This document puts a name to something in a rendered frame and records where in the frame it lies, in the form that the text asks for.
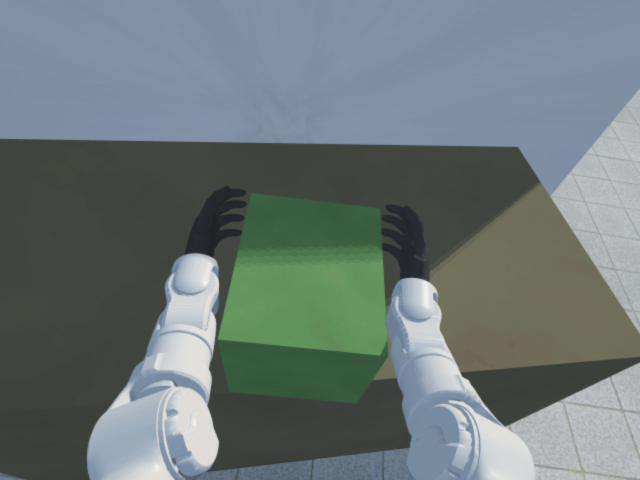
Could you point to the carton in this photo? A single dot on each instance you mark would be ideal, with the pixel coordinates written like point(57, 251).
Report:
point(305, 315)

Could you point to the pedestal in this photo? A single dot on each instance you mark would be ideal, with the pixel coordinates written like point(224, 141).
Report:
point(90, 230)

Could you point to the left robot forearm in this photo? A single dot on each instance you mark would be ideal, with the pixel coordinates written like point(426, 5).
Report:
point(181, 347)

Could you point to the robot right hand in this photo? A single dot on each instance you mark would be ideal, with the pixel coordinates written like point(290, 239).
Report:
point(413, 257)

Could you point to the robot left hand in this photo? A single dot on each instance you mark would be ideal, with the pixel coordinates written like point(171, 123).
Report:
point(205, 234)

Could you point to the right robot forearm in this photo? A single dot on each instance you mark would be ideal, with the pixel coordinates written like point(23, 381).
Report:
point(425, 369)

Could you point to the left robot upper arm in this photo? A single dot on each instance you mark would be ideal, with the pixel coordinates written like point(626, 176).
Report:
point(168, 435)

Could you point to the right robot upper arm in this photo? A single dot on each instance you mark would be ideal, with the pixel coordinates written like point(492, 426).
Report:
point(451, 442)

